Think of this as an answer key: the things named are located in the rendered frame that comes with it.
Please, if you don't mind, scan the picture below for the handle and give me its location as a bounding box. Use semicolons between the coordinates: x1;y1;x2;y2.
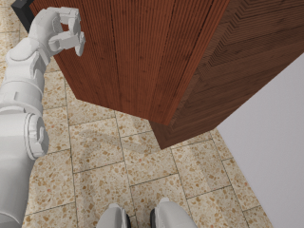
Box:
10;0;35;33

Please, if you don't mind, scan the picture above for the robot left hand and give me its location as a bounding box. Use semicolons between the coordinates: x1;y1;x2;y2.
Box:
28;7;86;57

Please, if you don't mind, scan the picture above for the robot shin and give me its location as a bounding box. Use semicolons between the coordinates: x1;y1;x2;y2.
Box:
155;198;170;228
108;203;121;209

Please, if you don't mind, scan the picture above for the left robot shin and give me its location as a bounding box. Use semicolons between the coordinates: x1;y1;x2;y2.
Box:
108;203;121;209

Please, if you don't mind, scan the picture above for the left robot forearm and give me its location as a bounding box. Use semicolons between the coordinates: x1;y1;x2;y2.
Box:
0;37;51;118

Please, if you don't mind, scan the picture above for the cupboard door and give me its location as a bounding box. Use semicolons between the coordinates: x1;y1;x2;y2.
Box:
29;0;231;126

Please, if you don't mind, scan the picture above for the right robot shin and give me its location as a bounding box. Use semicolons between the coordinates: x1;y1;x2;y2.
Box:
155;198;170;228

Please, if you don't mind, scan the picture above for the left robot upper arm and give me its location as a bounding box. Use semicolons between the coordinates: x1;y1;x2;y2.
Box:
0;112;49;228

